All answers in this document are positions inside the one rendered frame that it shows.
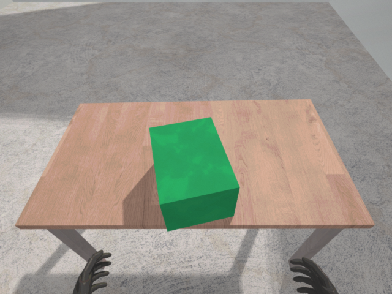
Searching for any carton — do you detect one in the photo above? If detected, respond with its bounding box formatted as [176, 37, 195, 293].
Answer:
[149, 117, 240, 232]

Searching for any robot left hand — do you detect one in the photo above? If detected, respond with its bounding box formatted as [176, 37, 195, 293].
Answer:
[73, 250, 111, 294]

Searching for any table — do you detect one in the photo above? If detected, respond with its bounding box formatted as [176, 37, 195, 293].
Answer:
[15, 99, 375, 269]

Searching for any robot right hand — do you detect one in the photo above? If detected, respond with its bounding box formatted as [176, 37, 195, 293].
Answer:
[290, 257, 338, 294]

